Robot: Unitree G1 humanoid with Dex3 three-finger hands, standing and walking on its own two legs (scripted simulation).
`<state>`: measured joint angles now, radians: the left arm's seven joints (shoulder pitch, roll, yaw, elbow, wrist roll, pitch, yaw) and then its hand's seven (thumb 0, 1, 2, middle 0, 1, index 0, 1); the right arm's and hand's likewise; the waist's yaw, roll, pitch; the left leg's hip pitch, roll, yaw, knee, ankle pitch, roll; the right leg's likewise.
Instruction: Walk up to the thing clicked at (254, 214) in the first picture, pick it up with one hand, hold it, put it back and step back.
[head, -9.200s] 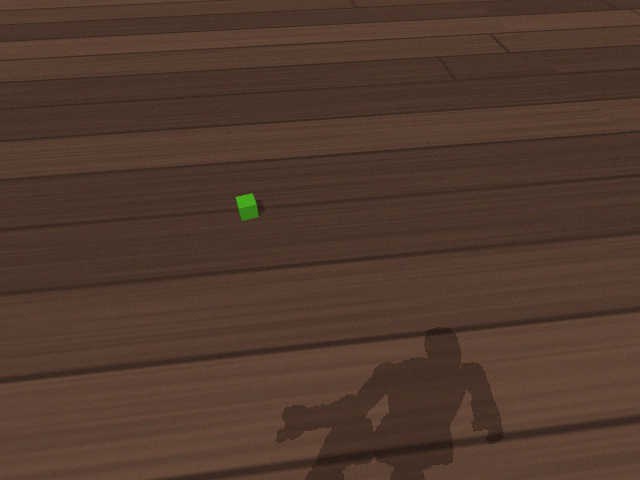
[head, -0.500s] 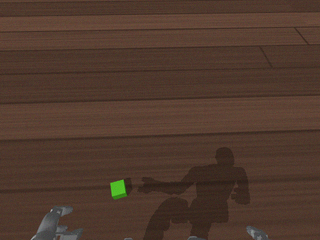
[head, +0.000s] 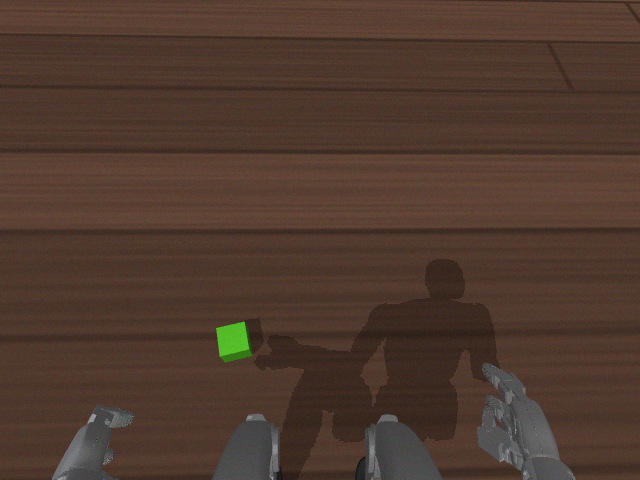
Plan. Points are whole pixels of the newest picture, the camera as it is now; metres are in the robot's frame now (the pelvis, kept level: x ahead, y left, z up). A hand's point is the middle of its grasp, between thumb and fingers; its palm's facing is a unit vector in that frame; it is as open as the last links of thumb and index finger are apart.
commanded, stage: rise first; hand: left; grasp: from above
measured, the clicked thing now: (234, 342) +0.43 +0.23 -0.64
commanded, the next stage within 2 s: none
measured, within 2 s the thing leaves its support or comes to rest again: neither
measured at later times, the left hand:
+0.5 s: hand (175, 388) +0.27 +0.28 -0.35, palm faces -0.40 -0.31 -0.86, open 13.9 cm
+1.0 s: hand (192, 364) +0.34 +0.28 -0.46, palm faces -0.41 -0.07 -0.91, open 14.0 cm
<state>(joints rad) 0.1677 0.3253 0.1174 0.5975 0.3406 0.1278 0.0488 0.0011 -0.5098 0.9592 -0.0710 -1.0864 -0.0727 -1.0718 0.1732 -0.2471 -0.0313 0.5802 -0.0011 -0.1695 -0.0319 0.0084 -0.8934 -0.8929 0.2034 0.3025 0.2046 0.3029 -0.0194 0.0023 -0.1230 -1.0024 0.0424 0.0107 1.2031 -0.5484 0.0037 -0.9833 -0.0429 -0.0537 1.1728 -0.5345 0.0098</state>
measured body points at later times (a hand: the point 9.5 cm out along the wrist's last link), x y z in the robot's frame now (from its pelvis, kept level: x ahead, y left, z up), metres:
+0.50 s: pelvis -0.07 -0.01 -0.21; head +0.13 -0.01 +0.19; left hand +0.29 +0.29 -0.30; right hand +0.08 -0.28 -0.35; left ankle +0.01 +0.11 -0.64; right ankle +0.01 -0.13 -0.64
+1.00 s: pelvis -0.08 +0.00 -0.29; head +0.14 +0.04 +0.10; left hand +0.36 +0.28 -0.40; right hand -0.02 -0.28 -0.41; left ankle +0.01 +0.12 -0.64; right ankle +0.01 -0.13 -0.64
